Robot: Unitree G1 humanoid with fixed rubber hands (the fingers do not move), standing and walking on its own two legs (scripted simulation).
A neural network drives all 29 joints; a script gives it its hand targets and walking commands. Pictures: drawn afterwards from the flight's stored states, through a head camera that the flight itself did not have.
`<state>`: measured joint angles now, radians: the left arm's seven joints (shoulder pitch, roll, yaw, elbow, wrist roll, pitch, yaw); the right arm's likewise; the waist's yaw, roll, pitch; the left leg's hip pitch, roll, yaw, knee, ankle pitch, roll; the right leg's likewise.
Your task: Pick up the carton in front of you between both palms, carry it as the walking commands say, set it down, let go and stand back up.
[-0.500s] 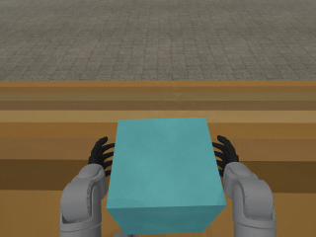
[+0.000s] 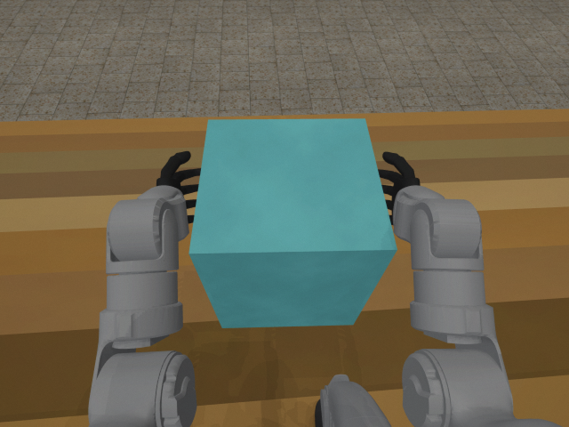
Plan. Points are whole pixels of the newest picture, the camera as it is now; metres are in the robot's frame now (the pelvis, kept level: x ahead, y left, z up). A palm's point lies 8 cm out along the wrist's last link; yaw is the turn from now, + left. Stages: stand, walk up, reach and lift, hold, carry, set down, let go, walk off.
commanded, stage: carry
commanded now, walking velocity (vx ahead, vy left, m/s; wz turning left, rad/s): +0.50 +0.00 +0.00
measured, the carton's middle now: (287, 232) +0.38 -0.01 +0.02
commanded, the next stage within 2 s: none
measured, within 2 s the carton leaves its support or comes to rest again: neither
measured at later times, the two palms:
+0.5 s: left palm (172, 75) +0.70 +0.18 +0.06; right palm (333, 72) +0.70 -0.12 +0.06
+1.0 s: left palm (196, 66) +1.03 +0.20 -0.14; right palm (298, 56) +1.07 -0.10 -0.14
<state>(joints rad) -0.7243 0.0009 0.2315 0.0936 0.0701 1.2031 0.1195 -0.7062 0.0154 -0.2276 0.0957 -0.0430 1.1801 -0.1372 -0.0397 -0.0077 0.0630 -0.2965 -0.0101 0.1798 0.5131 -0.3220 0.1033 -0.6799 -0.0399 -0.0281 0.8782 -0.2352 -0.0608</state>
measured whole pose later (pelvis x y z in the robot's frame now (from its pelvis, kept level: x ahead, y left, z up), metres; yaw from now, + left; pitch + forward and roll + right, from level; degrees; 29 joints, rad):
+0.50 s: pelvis +0.35 +0.01 -0.08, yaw +0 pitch +2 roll -3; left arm -0.66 0.00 0.21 0.05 0.00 1.16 0.13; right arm -0.61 0.07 -0.24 -0.06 -0.12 1.20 -0.13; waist 0.07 0.05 -0.02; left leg -0.45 0.00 0.08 0.47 0.36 0.06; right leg -0.25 0.04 -0.10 1.10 -0.50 -0.05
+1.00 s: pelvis +0.69 +0.02 -0.24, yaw +7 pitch +4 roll +0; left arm -0.58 -0.06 0.22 0.02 0.11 1.11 0.12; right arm -0.65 -0.02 -0.18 0.11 0.02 1.10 -0.15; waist -0.03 0.01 0.02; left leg -0.58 -0.07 -0.03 1.46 -0.49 0.07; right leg -0.47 0.08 -0.08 0.70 -0.32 -0.09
